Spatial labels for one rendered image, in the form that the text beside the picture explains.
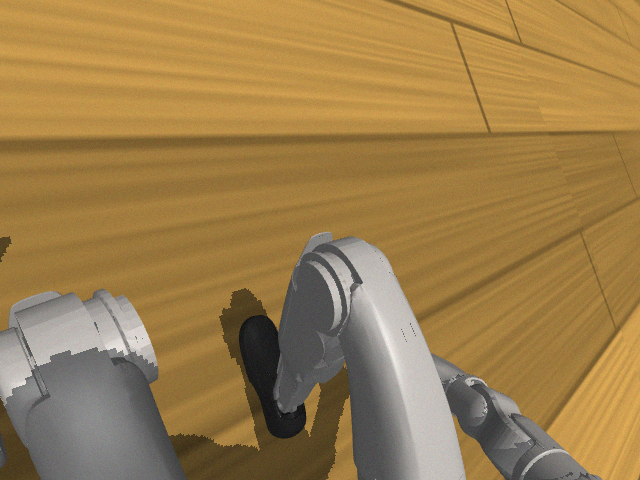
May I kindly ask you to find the right robot arm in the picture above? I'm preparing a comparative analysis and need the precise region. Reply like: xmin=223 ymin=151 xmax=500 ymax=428
xmin=446 ymin=375 xmax=603 ymax=480

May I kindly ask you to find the right robot hand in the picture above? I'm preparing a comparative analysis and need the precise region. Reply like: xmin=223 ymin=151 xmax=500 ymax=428
xmin=431 ymin=353 xmax=468 ymax=394

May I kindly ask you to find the right robot foot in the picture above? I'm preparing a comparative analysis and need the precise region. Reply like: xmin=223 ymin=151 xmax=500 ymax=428
xmin=239 ymin=315 xmax=306 ymax=438

